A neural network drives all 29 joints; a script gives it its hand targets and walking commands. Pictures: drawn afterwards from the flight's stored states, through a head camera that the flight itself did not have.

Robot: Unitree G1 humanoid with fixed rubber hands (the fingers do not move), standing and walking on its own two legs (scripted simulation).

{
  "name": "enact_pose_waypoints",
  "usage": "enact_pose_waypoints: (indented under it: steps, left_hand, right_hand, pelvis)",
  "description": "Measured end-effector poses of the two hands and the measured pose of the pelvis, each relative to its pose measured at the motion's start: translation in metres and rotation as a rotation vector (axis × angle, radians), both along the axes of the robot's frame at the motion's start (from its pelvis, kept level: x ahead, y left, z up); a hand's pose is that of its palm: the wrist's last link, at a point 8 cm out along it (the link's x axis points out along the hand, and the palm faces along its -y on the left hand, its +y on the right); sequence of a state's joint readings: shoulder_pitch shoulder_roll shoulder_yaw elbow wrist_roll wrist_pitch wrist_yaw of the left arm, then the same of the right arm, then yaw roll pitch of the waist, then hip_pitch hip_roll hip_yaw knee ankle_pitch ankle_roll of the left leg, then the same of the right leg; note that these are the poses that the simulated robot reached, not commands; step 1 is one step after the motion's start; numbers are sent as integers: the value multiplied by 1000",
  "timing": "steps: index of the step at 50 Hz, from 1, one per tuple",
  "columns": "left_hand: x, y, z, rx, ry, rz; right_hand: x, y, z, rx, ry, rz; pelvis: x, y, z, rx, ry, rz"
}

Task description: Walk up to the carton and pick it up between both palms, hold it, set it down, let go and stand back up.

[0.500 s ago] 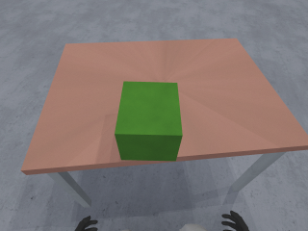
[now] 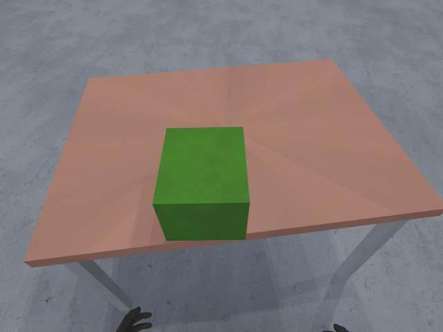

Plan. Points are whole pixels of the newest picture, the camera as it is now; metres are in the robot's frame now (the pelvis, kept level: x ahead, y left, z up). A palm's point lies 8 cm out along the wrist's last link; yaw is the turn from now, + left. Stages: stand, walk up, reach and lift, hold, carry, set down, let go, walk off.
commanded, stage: walk up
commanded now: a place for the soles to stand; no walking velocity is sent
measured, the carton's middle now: (205, 183) +0.44 +0.06 -0.05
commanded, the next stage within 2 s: reach and lift in 1.34 s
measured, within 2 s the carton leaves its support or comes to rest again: neither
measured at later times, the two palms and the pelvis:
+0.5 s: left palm out of the picture +0.10 +0.22 -0.11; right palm out of the picture +0.09 -0.21 -0.12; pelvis +0.00 +0.01 +0.00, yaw +0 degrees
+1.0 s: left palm out of the picture +0.08 +0.25 -0.11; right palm out of the picture +0.10 -0.19 -0.12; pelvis +0.00 +0.03 +0.00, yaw -1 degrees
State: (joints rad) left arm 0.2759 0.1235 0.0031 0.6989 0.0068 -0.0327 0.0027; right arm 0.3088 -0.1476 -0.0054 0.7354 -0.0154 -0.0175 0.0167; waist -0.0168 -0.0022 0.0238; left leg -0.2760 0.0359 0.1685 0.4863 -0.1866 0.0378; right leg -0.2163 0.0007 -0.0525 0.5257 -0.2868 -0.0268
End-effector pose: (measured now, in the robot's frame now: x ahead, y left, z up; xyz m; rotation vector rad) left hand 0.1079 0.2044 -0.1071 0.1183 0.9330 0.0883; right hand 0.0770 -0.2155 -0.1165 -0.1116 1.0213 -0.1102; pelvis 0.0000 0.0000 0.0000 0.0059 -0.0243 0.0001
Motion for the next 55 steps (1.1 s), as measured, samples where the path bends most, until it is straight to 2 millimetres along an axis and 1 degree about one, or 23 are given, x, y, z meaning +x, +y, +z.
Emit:
enact_pose_waypoints:
  steps: [7, 17, 27, 37, 40, 48, 52, 55]
  left_hand:
    - [-8, 3, -3, 6, 31, 12]
    - [-12, 6, -4, 10, 46, 19]
    - [-5, 17, 1, 35, 19, 16]
    - [-1, 27, 1, 33, 9, 2]
    - [-4, 31, 0, 41, 24, 1]
    - [-22, 44, -2, 66, 86, 14]
    - [-26, 47, -3, 72, 100, 21]
    - [-25, 47, -4, 68, 102, 24]
  right_hand:
    - [8, -1, 1, -4, -5, 6]
    - [14, 1, 1, -4, -7, 12]
    - [14, 1, -1, -13, 10, 12]
    - [13, 10, 1, -16, 3, 7]
    - [14, 14, 2, -17, -2, 10]
    - [21, 25, 1, -8, -14, 20]
    - [27, 27, 1, -9, -24, 26]
    - [32, 26, 2, -14, -31, 30]
  pelvis:
    - [3, 0, 1, -1, 0, 2]
    - [6, 0, 1, -3, 1, 3]
    - [4, 7, 0, -6, 1, 0]
    - [2, 17, 0, -9, 3, -3]
    - [1, 21, 0, -9, 9, -3]
    - [0, 29, 0, -9, 26, -8]
    - [1, 30, 0, -8, 28, -10]
    - [2, 30, -1, -9, 28, -11]
